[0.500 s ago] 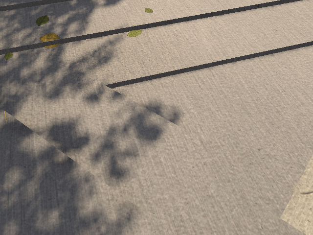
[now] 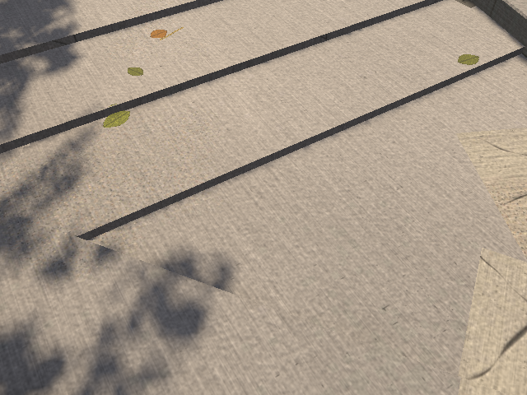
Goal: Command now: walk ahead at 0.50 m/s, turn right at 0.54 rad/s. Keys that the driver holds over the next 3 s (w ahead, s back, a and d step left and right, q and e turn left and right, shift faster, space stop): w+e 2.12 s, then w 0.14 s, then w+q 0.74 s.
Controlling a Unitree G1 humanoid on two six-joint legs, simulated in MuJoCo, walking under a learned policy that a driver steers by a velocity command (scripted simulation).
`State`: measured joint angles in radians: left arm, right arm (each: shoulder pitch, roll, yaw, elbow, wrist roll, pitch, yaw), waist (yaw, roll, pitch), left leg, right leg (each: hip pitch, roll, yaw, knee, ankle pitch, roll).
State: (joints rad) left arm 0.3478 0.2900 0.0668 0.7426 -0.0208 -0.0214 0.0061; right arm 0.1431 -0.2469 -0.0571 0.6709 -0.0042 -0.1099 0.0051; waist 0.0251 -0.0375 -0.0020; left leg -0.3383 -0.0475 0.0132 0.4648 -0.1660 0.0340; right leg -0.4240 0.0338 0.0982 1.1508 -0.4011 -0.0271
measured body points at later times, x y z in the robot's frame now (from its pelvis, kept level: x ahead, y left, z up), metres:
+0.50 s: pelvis +0.25 -0.11 -0.05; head +0.30 -0.13 +0.40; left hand +0.51 +0.09 -0.13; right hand +0.22 -0.40 -0.17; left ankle +0.12 +0.10 -0.65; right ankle +0.28 -0.19 -0.77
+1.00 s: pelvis +0.54 -0.19 -0.04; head +0.56 -0.21 +0.40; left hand +0.75 +0.00 -0.16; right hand +0.55 -0.51 -0.12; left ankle +0.65 -0.14 -0.77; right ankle +0.36 -0.22 -0.69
